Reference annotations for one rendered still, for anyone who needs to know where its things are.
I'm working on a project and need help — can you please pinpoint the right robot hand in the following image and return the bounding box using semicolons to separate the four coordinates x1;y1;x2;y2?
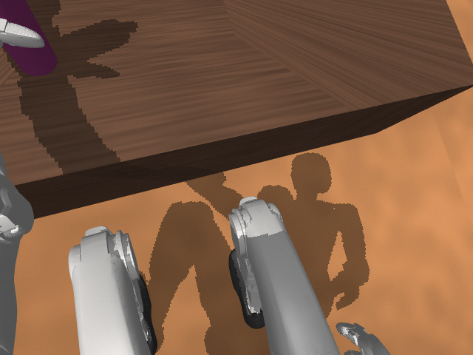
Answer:
336;322;391;355

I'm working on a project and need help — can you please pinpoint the right robot foot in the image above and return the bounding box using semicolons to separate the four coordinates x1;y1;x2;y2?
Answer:
228;249;265;329

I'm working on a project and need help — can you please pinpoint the left robot hand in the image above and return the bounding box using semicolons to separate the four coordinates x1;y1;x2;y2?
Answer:
0;18;45;48

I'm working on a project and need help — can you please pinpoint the left robot arm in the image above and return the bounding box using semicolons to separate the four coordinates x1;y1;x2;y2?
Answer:
0;153;34;355

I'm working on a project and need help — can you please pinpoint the left robot foot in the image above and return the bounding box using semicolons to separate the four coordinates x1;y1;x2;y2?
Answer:
137;275;157;355

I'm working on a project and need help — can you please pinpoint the bottle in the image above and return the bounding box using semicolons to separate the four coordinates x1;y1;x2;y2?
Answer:
0;0;58;76

